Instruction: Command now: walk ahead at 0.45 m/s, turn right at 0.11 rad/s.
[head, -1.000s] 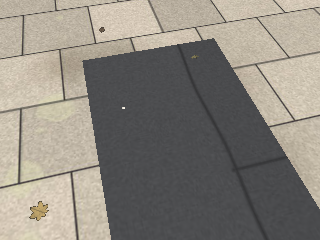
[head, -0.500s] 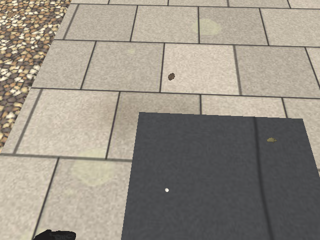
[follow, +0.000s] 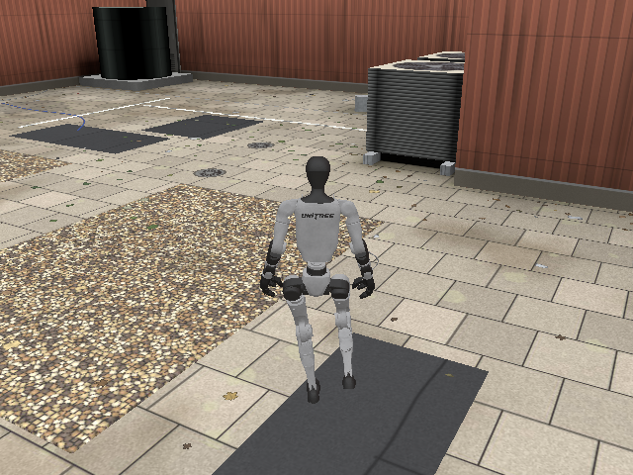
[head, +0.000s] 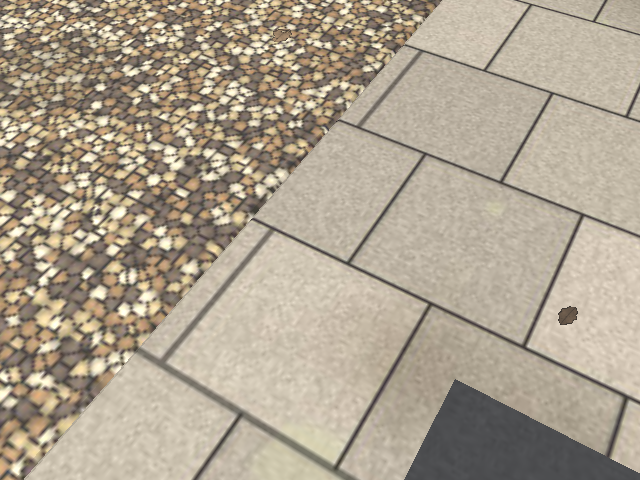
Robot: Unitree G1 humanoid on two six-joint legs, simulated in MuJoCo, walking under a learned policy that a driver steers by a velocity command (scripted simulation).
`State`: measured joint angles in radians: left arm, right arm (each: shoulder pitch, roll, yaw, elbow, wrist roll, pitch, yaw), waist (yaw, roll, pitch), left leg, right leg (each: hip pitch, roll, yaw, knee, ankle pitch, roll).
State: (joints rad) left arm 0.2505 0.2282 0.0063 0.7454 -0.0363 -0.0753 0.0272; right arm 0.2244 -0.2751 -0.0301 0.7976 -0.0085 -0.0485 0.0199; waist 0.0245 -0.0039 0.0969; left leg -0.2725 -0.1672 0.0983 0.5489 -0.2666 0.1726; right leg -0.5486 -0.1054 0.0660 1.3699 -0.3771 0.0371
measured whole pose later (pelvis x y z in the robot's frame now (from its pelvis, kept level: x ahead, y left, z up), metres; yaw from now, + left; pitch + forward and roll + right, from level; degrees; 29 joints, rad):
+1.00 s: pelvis +0.34 -0.01 +0.02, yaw -50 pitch +1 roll +1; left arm 0.23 0.36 0.10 0.58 -0.03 0.08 0.01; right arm 0.09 -0.24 -0.05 0.66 -0.03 0.01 -0.06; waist 0.01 -0.05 0.07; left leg -0.26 0.00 0.07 0.42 -0.19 0.03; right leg -0.58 -0.03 0.07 1.18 -0.36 0.12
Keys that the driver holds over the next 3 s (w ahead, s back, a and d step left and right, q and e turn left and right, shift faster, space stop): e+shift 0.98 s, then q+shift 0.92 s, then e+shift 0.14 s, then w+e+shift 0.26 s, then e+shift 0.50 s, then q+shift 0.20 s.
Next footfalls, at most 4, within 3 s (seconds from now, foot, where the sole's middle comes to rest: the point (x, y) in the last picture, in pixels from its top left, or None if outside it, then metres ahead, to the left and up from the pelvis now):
0.24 right None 0.36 -0.14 -0.76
0.74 left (343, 465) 0.47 0.01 -0.76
1.18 right None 0.25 -0.15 -0.76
1.56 left None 0.44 0.04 -0.76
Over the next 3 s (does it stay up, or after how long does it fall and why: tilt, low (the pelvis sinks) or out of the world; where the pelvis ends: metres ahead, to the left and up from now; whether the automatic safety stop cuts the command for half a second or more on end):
stays up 0.62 -0.20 0.01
